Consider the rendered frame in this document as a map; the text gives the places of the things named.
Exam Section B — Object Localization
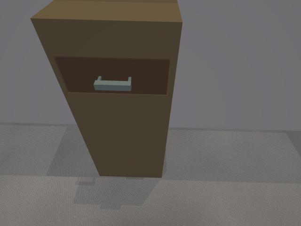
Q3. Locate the cabinet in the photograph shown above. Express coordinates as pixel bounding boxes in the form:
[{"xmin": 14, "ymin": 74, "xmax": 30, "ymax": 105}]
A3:
[{"xmin": 30, "ymin": 0, "xmax": 182, "ymax": 178}]

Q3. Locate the handle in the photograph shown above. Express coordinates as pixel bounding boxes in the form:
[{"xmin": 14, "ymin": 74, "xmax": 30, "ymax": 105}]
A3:
[{"xmin": 94, "ymin": 76, "xmax": 132, "ymax": 91}]

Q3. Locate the drawer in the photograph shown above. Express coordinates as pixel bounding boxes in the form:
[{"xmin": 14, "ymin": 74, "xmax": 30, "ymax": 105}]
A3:
[{"xmin": 55, "ymin": 56, "xmax": 170, "ymax": 95}]

